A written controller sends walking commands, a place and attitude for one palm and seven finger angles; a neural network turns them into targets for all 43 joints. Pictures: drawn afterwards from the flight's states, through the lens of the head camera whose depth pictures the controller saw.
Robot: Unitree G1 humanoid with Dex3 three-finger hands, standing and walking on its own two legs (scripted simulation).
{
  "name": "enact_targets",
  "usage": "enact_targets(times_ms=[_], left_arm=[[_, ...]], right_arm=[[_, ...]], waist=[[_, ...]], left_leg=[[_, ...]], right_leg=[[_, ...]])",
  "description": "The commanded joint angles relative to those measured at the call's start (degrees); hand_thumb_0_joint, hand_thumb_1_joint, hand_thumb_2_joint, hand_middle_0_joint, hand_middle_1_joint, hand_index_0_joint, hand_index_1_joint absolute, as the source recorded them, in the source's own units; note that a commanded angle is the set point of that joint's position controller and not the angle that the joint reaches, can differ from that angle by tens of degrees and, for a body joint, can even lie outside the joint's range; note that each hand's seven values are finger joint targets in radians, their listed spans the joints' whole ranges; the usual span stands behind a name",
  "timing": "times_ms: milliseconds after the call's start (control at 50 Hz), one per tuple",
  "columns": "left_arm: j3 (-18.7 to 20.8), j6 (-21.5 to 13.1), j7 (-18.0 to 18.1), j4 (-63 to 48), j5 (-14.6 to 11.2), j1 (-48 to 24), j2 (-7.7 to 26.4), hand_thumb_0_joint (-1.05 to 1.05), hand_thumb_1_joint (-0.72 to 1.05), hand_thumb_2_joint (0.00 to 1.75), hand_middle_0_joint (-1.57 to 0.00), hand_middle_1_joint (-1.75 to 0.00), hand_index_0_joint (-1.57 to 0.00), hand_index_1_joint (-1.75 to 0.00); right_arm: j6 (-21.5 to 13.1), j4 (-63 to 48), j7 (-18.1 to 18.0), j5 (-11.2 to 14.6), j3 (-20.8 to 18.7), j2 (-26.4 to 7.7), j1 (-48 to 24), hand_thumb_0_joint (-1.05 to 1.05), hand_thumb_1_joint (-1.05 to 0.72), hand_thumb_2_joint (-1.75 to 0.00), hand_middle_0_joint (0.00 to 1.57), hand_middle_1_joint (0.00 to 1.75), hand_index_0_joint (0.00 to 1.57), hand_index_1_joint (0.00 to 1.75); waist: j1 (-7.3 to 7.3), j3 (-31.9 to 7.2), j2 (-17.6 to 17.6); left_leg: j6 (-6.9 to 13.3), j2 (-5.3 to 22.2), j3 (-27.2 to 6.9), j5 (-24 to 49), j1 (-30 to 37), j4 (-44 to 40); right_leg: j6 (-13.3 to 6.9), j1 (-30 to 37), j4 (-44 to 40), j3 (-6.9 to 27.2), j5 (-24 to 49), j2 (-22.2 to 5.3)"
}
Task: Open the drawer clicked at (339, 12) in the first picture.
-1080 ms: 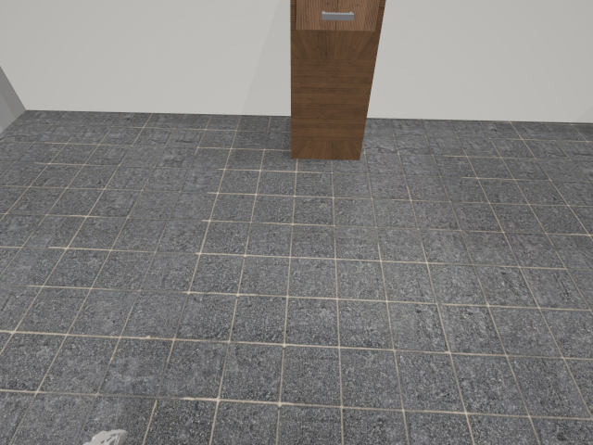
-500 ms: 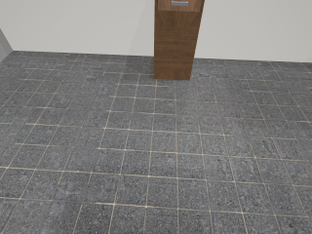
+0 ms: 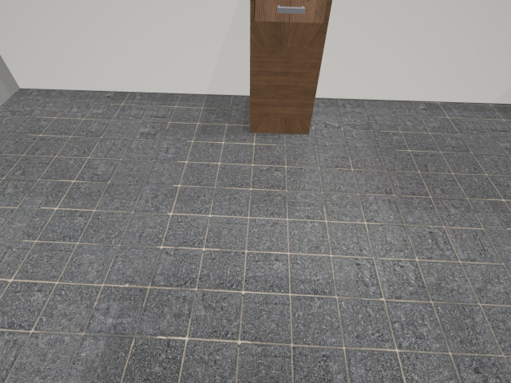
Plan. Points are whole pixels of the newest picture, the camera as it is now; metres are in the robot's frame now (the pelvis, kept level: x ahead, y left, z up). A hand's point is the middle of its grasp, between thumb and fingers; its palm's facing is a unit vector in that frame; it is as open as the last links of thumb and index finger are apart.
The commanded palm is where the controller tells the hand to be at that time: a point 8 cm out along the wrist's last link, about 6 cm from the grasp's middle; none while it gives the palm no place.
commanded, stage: look at it before walking up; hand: left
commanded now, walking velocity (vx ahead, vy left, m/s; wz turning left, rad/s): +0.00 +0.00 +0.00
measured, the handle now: (290, 8) +1.71 -0.07 -0.01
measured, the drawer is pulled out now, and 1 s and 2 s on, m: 0.00 0.00 0.00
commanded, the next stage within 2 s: walk to a spot facing it in 0.36 s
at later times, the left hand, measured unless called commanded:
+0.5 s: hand out of the picture +0.08 +0.25 -0.16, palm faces -0.03 -0.95 -0.32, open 7.3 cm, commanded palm none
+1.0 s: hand out of the picture +0.09 +0.14 -0.18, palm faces -0.12 -0.98 -0.18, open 7.3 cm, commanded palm none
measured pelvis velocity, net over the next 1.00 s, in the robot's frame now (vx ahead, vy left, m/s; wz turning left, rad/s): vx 0.10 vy -0.04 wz -0.20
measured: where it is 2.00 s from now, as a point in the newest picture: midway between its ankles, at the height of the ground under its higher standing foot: (280, 331)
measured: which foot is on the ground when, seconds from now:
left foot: down 0.00-0.84, up 0.86-1.00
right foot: down 0.00-1.00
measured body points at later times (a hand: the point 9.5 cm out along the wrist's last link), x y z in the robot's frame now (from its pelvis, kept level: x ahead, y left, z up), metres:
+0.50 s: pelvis +0.00 +0.00 +0.00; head +0.00 +0.00 +0.45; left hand +0.08 +0.29 -0.13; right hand +0.08 -0.30 -0.13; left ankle +0.01 +0.13 -0.74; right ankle +0.01 -0.12 -0.74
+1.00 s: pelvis +0.10 -0.04 -0.01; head +0.11 -0.05 +0.44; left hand +0.10 +0.19 -0.16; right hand +0.07 -0.29 -0.16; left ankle +0.10 +0.09 -0.67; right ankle +0.05 -0.12 -0.74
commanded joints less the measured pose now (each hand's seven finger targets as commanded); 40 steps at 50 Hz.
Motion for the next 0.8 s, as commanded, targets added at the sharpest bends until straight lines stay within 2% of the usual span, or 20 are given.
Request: enact_targets(times_ms=[0,200,440,460,480,500,540,580,620,640,660,680,700,720,740,760,780], left_arm=[[2.57,-1.46,1.06,-3.89,0.18,-2.22,12.09,0.00,0.90,0.90,-0.20,-0.30,-0.20,-0.30],[2.53,-1.40,1.07,-3.53,0.14,-2.25,12.11,0.00,0.90,0.90,-0.20,-0.30,-0.20,-0.30],[2.47,-1.47,1.09,-3.23,0.15,-1.87,12.16,0.00,0.90,0.90,-0.20,-0.30,-0.20,-0.30],[1.77,-1.00,1.21,-2.42,0.03,-0.04,8.37,0.00,0.90,0.90,-0.20,-0.30,-0.20,-0.30],[1.25,-0.22,1.21,-1.96,0.13,1.80,5.54,0.00,0.90,0.90,-0.20,-0.30,-0.20,-0.30],[1.23,0.39,1.02,-1.92,0.29,3.13,5.14,0.00,0.90,0.90,-0.20,-0.30,-0.20,-0.30],[1.99,1.15,0.23,-2.85,0.68,3.90,5.71,0.00,0.90,0.90,-0.20,-0.30,-0.20,-0.30],[2.75,1.35,-0.33,-4.50,0.90,5.12,5.80,0.00,0.90,0.90,-0.20,-0.30,-0.20,-0.30],[3.15,1.03,-0.75,-5.69,0.93,6.29,4.60,0.00,0.90,0.90,-0.20,-0.30,-0.20,-0.30],[3.24,0.66,-0.98,-6.34,0.81,6.80,3.37,0.00,0.90,0.90,-0.20,-0.30,-0.20,-0.30],[3.24,0.28,-1.23,-6.92,0.68,6.90,1.62,0.00,0.90,0.90,-0.20,-0.30,-0.20,-0.30],[3.35,-0.09,-1.41,-8.13,0.69,5.09,0.40,0.00,0.90,0.90,-0.20,-0.30,-0.20,-0.30],[3.42,-0.34,-1.57,-9.22,0.69,3.78,0.38,0.00,0.90,0.90,-0.20,-0.30,-0.20,-0.30],[3.74,-0.58,-1.70,-9.66,0.75,3.61,-0.12,0.00,0.90,0.90,-0.20,-0.30,-0.20,-0.30],[3.92,-0.81,-1.78,-9.59,0.75,4.26,-0.87,0.00,0.90,0.90,-0.20,-0.30,-0.20,-0.30],[4.08,-1.00,-1.88,-8.56,0.84,7.14,-1.61,0.00,0.90,0.90,-0.20,-0.30,-0.20,-0.30],[4.31,-1.29,-1.87,-6.22,0.96,13.97,-2.24,0.00,0.90,0.90,-0.20,-0.30,-0.20,-0.30]], right_arm=[[-1.36,-3.36,-0.84,0.17,-2.13,-11.92,-2.51,0.00,-0.90,-0.90,0.20,0.30,0.20,0.30],[-1.32,-3.03,-0.90,0.21,-2.04,-11.94,-2.74,0.00,-0.90,-0.90,0.20,0.30,0.20,0.30],[-1.35,-2.68,-0.94,0.25,-1.93,-11.94,-2.64,0.00,-0.90,-0.90,0.20,0.30,0.20,0.30],[-0.97,-1.87,-0.85,0.00,-1.11,-8.25,-1.17,0.00,-0.90,-0.90,0.20,0.30,0.20,0.30],[-0.40,-1.27,-0.74,-0.27,-0.48,-5.21,0.73,0.00,-0.90,-0.90,0.20,0.30,0.20,0.30],[0.02,-1.31,-0.64,-0.44,-0.54,-4.74,2.18,0.00,-0.90,-0.90,0.20,0.30,0.20,0.30],[0.53,-1.89,-0.52,-0.80,-1.28,-5.76,2.84,0.00,-0.90,-0.90,0.20,0.30,0.20,0.30],[0.63,-3.12,-0.51,-0.87,-2.12,-6.81,3.70,0.00,-0.90,-0.90,0.20,0.30,0.20,0.30],[0.28,-3.86,-0.62,-0.77,-2.92,-7.60,5.48,0.00,-0.90,-0.90,0.20,0.30,0.20,0.30],[-0.13,-3.99,-0.81,-0.72,-3.33,-8.06,7.08,0.00,-0.90,-0.90,0.20,0.30,0.20,0.30],[-0.59,-3.83,-0.98,-0.66,-3.94,-9.19,8.45,0.00,-0.90,-0.90,0.20,0.30,0.20,0.30],[-1.19,-3.86,-1.05,-0.51,-4.52,-9.32,9.89,0.00,-0.90,-0.90,0.20,0.30,0.20,0.30],[-1.57,-3.98,-1.02,-0.49,-4.70,-8.90,10.55,0.00,-0.90,-0.90,0.20,0.30,0.20,0.30],[-1.75,-4.25,-0.96,-0.53,-4.72,-8.14,10.10,0.00,-0.90,-0.90,0.20,0.30,0.20,0.30],[-1.88,-4.51,-0.98,-0.64,-4.59,-7.31,9.03,0.00,-0.90,-0.90,0.20,0.30,0.20,0.30],[-1.83,-4.63,-0.94,-0.76,-4.36,-6.41,7.25,0.00,-0.90,-0.90,0.20,0.30,0.20,0.30],[-1.80,-4.93,-0.99,-0.74,-4.02,-5.39,5.31,0.00,-0.90,-0.90,0.20,0.30,0.20,0.30]], waist=[[-0.13,-3.68,-0.82],[-0.04,-3.13,0.35],[-0.09,-3.05,-0.01],[-0.10,-4.18,-0.37],[-0.10,-3.02,-0.46],[0.04,-2.21,-0.55],[0.00,2.96,-0.15],[0.14,6.11,0.13],[-0.26,7.35,2.41],[-0.79,6.70,4.91],[-1.30,5.73,8.88],[-2.05,4.44,10.28],[-2.48,3.47,10.08],[-2.10,2.79,8.45],[-1.36,3.84,8.73],[0.55,3.92,7.69],[3.89,1.82,5.51]], left_leg=[[2.29,6.14,-5.36,6.68,1.26,-3.50],[2.14,6.35,-5.29,7.20,1.56,-4.06],[2.10,6.46,-5.05,7.47,2.23,-4.41],[1.50,6.46,-4.11,5.48,3.03,-3.78],[0.86,6.17,-2.81,0.42,2.45,-2.96],[0.94,5.96,-2.56,-6.41,1.90,-2.49],[1.39,6.08,-2.68,-19.59,-2.10,-3.56],[2.33,7.13,-3.60,-25.48,-4.12,-3.36],[4.18,9.57,-6.28,-28.17,-2.85,-4.03],[5.69,12.13,-9.08,-28.39,-0.38,-5.96],[7.75,16.39,-12.82,-27.86,2.34,-8.77],[10.09,20.29,-14.59,-22.85,5.32,-10.21],[11.31,21.63,-14.36,-18.63,7.71,-10.18],[11.14,21.94,-11.87,-16.57,6.42,-9.72],[10.26,21.21,-9.13,-13.48,3.00,-8.02],[8.38,19.32,-4.52,-10.13,-1.07,-4.31],[5.76,15.82,0.77,-8.30,-5.78,4.65]], right_leg=[[-1.89,0.07,-4.88,6.42,5.65,-6.89],[-1.82,0.44,-5.05,6.26,6.69,-6.74],[-1.77,0.87,-5.76,6.46,7.56,-6.95],[-1.39,0.84,-5.80,6.56,5.27,-6.81],[-1.12,-0.60,-5.41,6.93,-0.76,-6.17],[-1.35,-2.46,-5.40,7.78,-8.27,-5.57],[-2.08,-7.77,-5.38,9.27,-19.64,-4.21],[-2.68,-11.78,-3.32,9.73,-23.44,-2.69],[-2.98,-16.07,1.91,8.64,-22.70,-0.75],[-2.67,-18.03,6.97,6.15,-19.29,0.94],[-1.93,-19.92,14.61,1.58,-13.72,2.54],[-1.09,-22.35,20.19,-1.03,-13.21,0.84],[-0.88,-24.65,22.46,-0.35,-15.65,-0.95],[-0.88,-23.04,22.25,-0.26,-16.38,-2.55],[-0.82,-19.60,20.01,-0.85,-16.27,-3.47],[-0.78,-13.03,16.10,-2.46,-13.85,-3.22],[-1.06,-2.94,8.79,-3.89,-8.27,-1.91]])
